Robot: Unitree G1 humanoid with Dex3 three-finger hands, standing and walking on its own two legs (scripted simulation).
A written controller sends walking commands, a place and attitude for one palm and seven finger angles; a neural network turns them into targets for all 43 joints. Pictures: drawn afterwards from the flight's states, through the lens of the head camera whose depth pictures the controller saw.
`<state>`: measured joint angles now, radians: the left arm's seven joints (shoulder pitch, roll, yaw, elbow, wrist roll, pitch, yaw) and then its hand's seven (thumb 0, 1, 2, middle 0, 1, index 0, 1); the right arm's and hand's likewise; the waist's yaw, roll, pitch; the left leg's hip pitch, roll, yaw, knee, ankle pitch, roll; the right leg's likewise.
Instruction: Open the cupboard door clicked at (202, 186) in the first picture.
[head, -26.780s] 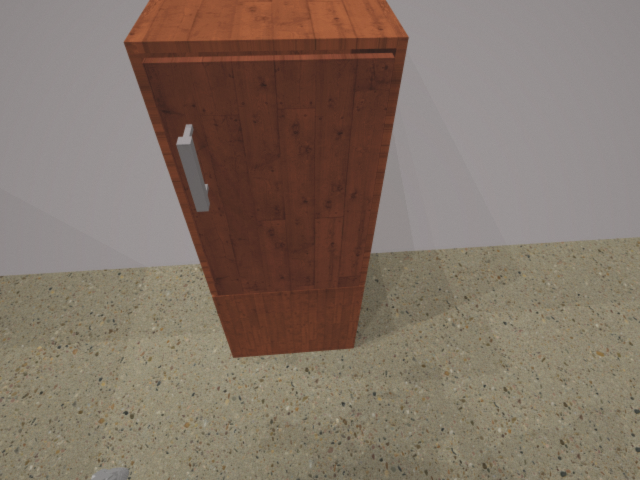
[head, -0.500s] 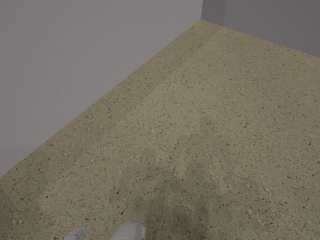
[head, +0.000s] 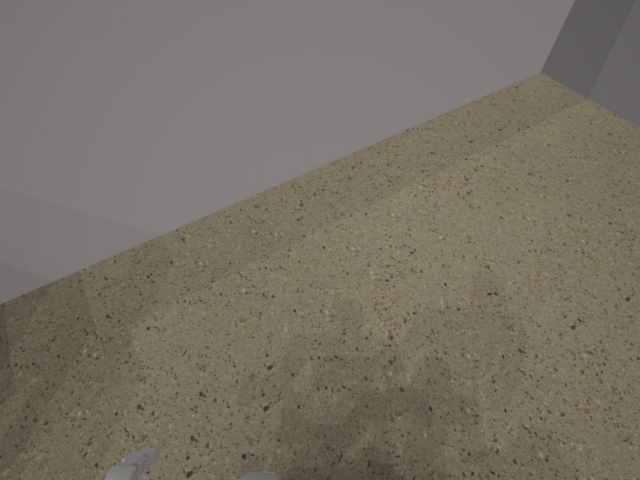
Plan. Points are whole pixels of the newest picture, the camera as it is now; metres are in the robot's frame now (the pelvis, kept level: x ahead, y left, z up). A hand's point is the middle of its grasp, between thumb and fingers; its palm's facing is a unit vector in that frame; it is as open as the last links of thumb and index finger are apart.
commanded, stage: turn to face it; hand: left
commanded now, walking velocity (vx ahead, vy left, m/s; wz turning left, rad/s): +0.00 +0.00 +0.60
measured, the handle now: out of the picture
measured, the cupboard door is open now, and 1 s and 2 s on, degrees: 46 46 46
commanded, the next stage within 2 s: none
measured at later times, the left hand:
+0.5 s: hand out of the picture +0.01 +0.23 -0.16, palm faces +0.35 -0.91 -0.24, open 7.4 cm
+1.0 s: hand out of the picture -0.06 +0.17 -0.17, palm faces +0.62 -0.76 -0.19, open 7.4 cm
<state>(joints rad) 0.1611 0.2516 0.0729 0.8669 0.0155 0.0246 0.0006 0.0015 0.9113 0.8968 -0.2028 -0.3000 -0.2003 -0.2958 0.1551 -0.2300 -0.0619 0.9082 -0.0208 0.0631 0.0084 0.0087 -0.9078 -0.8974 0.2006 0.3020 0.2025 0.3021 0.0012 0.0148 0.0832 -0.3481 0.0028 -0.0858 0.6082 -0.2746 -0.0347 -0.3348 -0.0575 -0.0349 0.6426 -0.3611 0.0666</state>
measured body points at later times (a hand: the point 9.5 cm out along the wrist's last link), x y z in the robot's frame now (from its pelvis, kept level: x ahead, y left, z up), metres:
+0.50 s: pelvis +0.00 +0.00 +0.01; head +0.04 +0.04 +0.45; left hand -0.01 +0.28 -0.15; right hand +0.17 -0.21 -0.12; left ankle -0.01 +0.11 -0.73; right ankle +0.03 -0.15 -0.66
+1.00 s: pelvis +0.01 -0.02 +0.00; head +0.04 +0.03 +0.44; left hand -0.09 +0.21 -0.16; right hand +0.26 -0.17 -0.13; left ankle -0.05 +0.08 -0.73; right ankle +0.07 -0.15 -0.73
